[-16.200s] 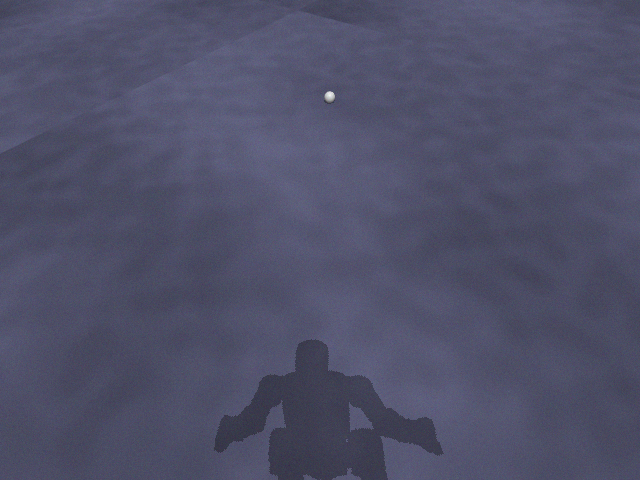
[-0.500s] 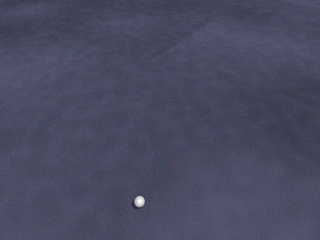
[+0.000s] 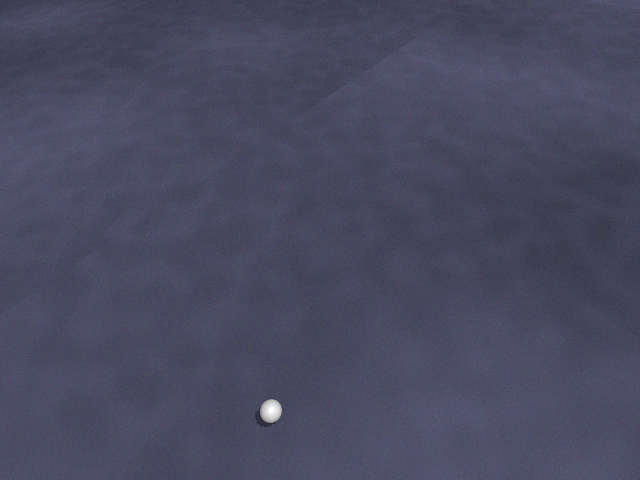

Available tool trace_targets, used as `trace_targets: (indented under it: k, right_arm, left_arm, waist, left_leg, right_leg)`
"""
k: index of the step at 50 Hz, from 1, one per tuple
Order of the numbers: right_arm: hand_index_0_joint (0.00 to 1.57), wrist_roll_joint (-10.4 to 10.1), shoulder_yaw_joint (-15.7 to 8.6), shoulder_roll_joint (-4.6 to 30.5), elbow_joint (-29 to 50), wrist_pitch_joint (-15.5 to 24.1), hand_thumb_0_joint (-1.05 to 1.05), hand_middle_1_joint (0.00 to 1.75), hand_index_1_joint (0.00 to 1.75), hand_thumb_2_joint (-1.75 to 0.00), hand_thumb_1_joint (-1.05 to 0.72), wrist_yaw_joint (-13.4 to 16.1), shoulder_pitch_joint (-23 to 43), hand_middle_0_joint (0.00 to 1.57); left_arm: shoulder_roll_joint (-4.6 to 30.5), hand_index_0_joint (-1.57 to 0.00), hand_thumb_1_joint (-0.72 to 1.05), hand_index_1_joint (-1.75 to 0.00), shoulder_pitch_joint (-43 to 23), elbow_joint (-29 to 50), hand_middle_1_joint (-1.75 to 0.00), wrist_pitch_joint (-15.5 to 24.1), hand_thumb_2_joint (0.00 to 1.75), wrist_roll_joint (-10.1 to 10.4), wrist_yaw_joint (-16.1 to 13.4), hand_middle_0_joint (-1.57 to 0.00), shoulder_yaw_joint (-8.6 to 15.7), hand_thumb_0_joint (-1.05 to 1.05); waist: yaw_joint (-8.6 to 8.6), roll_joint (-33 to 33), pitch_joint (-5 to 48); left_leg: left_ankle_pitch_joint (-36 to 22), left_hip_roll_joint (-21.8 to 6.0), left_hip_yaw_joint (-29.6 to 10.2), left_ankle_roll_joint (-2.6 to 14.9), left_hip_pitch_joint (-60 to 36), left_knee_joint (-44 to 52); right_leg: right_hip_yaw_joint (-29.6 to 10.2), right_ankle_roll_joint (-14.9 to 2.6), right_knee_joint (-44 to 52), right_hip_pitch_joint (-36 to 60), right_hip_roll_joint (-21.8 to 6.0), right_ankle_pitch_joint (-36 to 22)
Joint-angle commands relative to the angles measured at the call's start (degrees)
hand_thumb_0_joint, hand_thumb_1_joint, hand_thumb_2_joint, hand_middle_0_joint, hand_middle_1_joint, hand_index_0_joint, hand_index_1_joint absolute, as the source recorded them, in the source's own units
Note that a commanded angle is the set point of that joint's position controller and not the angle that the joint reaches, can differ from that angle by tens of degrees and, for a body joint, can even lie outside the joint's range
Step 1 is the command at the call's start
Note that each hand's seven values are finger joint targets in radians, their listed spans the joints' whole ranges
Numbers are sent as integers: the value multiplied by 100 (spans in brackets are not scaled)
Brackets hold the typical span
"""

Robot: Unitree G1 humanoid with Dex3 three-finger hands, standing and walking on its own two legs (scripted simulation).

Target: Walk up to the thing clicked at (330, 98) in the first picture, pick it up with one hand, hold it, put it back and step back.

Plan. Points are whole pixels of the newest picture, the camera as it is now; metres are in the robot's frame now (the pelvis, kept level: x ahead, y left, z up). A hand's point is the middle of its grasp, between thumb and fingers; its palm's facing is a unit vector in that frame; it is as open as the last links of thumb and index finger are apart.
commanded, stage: walk up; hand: left
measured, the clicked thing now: (270, 410) +0.44 +0.22 -0.74
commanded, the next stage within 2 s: stand in 1.88 s
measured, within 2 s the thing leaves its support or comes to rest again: neither
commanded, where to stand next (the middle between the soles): +0.05 -0.02 m, yaw +0 degrees
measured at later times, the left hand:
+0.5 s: hand out of the picture +0.12 +0.27 -0.17, palm faces -0.07 -0.94 -0.35, open 7.4 cm
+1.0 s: hand out of the picture +0.14 +0.23 -0.15, palm faces -0.06 -0.95 -0.32, open 7.4 cm
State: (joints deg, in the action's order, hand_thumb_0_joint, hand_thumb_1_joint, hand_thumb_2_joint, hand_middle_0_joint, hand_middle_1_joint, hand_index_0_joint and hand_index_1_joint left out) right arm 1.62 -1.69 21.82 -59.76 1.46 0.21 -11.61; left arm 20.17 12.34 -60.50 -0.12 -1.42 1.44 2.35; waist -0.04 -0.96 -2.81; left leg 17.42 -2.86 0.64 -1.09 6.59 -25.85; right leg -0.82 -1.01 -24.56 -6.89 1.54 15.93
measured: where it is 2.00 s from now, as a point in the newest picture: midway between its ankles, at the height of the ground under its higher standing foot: outside the picture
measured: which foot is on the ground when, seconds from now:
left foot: down 0.00-0.26, up 0.28-0.44, down 0.46-1.00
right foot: down 0.00-1.00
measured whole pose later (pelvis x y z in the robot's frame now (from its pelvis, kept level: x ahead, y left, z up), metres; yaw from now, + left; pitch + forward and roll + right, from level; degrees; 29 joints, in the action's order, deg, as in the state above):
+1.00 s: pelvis +0.02 -0.01 +0.00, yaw -3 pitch -3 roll +0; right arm 0.2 -0.2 20.4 -60.6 0.5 -0.6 -7.7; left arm 19.4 4.4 -59.3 -0.5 -0.1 0.9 1.1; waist 0.2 -0.1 -5.8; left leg 12.6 -0.8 -2.1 -1.1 11.0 -26.6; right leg -0.2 0.7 -26.1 -9.1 -0.7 14.0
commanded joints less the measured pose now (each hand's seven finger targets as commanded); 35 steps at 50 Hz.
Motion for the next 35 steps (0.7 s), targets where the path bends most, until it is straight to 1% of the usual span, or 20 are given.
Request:
trace_targets:
  k: [1,5,8,10,12,13,14,15,16,19,21,22,23,24,25,28,30,33,34,35]
  right_arm:
    - [20,-31,-302,1119,540,161,0,30,30,-90,-90,110,-43,20]
    - [20,-78,-408,1395,595,127,0,30,30,-90,-90,144,-238,20]
    - [20,-84,-468,1482,745,87,0,30,30,-90,-90,152,-63,20]
    - [20,-94,-445,1417,858,75,0,30,30,-90,-90,150,85,20]
    - [20,-137,-377,1165,1032,85,0,30,30,-90,-90,150,436,20]
    - [20,-123,-299,912,1130,72,0,30,30,-90,-90,137,602,20]
    - [20,-84,-269,799,1210,40,0,30,30,-90,-90,145,696,20]
    - [20,-76,-276,836,1208,36,0,30,30,-90,-90,139,674,20]
    - [20,-117,-295,917,1219,47,0,30,30,-90,-90,106,571,20]
    - [20,-122,-335,907,977,129,0,30,30,-90,-90,79,70,20]
    - [20,-56,-430,940,727,169,0,30,30,-90,-90,117,-442,20]
    - [20,-18,-527,1193,649,197,0,30,30,-90,-90,161,-778,20]
    - [20,44,-574,1524,764,239,0,30,30,-90,-90,201,-656,20]
    - [20,-35,-585,1738,931,239,0,30,30,-90,-90,201,-249,20]
    - [20,-42,-579,1648,944,228,0,30,30,-90,-90,199,65,20]
    - [20,31,-480,1485,1039,195,0,30,30,-90,-90,190,495,20]
    - [20,45,-445,1456,978,173,0,30,30,-90,-90,149,368,20]
    - [20,-47,-406,1401,1027,57,0,30,30,-90,-90,96,578,20]
    - [20,-101,-343,1260,1006,2,0,30,30,-90,-90,82,625,20]
    - [20,-200,-258,982,1028,-47,0,30,30,-90,-90,59,579,20]
  left_arm:
    - [1325,-20,90,-30,-356,679,-30,90,90,95,-131,-20,298,0]
    - [1167,-20,90,-30,-449,824,-30,70,90,78,-140,-20,265,0]
    - [1177,-20,90,-30,-443,847,-30,68,90,58,-135,-20,270,0]
    - [1257,-20,90,-30,-284,851,-30,103,90,43,-121,-20,293,0]
    - [1540,-20,90,-30,266,741,-30,138,90,71,-155,-20,407,0]
    - [1712,-20,90,-30,452,745,-30,147,90,94,-189,-20,439,0]
    - [1722,-20,90,-30,531,823,-30,165,90,46,-192,-20,439,0]
    - [1684,-20,90,-30,395,893,-30,171,90,28,-193,-20,415,0]
    - [1644,-20,90,-30,125,1013,-30,152,90,12,-204,-20,402,0]
    - [1415,-20,90,-30,-347,1220,-30,125,90,-27,-236,-20,296,0]
    - [1422,-20,90,-30,-684,1314,-30,45,90,85,-204,-20,262,0]
    - [1196,-20,90,-30,-812,1451,-30,33,90,193,-185,-20,215,0]
    - [864,-20,90,-30,-578,1480,-30,-10,90,296,-173,-20,128,0]
    - [1254,-20,90,-30,-188,1222,-30,-152,90,230,-232,-20,255,0]
    - [1366,-20,90,-30,-142,1079,-30,-202,90,197,-234,-20,280,0]
    - [1287,-20,90,-30,-52,881,-30,-176,90,190,-132,-20,317,0]
    - [1226,-20,90,-30,-75,823,-30,-130,90,172,-80,-20,320,0]
    - [1062,-20,90,-30,230,582,-30,-57,90,104,-123,-20,305,0]
    - [1055,-20,90,-30,281,515,-30,-12,90,82,-156,-20,299,0]
    - [1333,-20,90,-30,99,571,-30,45,90,13,-185,-20,354,0]
  waist:
    - [94,463,542]
    - [178,-167,547]
    - [131,-386,262]
    - [22,-300,202]
    - [-305,378,334]
    - [-481,807,303]
    - [-509,918,39]
    - [-407,725,-216]
    - [-261,768,-328]
    - [-37,984,23]
    - [323,764,437]
    - [512,179,733]
    - [418,-735,864]
    - [191,-485,767]
    - [76,-387,408]
    - [-62,-819,31]
    - [11,-935,113]
    - [-190,-879,496]
    - [-243,-620,530]
    - [-176,-12,432]
  left_leg:
    - [-2094,-330,-191,410,-380,39]
    - [-2907,-854,-651,822,-1062,-79]
    - [-2300,-1023,-768,1011,-635,-90]
    - [-2111,-824,-546,869,-62,-363]
    - [-2084,-216,148,467,866,-1529]
    - [-423,337,437,277,1615,-2460]
    - [1774,344,94,309,2057,-2843]
    - [2051,215,-289,306,1923,-3003]
    - [2067,102,-288,326,1989,-2756]
    - [651,55,-16,256,1229,-1000]
    - [-1246,253,226,274,-65,292]
    - [-2300,-170,-299,394,-897,635]
    - [-2927,-1448,-2035,893,-1457,936]
    - [-2215,-2080,-2468,1571,-197,878]
    - [-1675,-2059,-2395,1706,449,910]
    - [-1288,-1416,-1292,1283,577,803]
    - [-1675,-1276,-1075,1192,476,624]
    - [-2236,-1053,-700,975,599,-104]
    - [-2165,-867,-538,796,644,-417]
    - [-1623,-521,-379,449,976,-769]
  right_leg:
    - [-603,-324,-62,31,-716,-2681]
    - [-240,-201,-775,-798,-360,-2018]
    - [-218,-225,-885,-874,-304,-1420]
    - [-444,-321,-672,-351,-444,-1871]
    - [-1117,-642,-258,705,-874,-3009]
    - [-1867,-1213,23,1113,-1471,-3456]
    - [-2498,-1710,330,967,-2060,-3857]
    - [-2373,-1768,407,400,-2055,-3729]
    - [-1925,-1643,303,443,-1782,-3716]
    - [-1037,-1050,-123,462,-1174,-3806]
    - [-561,-613,-814,-191,-850,-3172]
    - [-420,-296,-1523,-688,-524,-2426]
    - [-448,10,-2265,-1650,125,-154]
    - [-734,29,-2806,-981,68,1907]
    - [-796,-4,-3061,-796,-65,2099]
    - [-710,-36,-2558,-1054,-174,1669]
    - [-408,16,-1819,-873,-190,1429]
    - [110,2,-332,56,-154,298]
    - [50,-11,327,273,-158,-339]
    - [-705,-140,554,283,-649,-724]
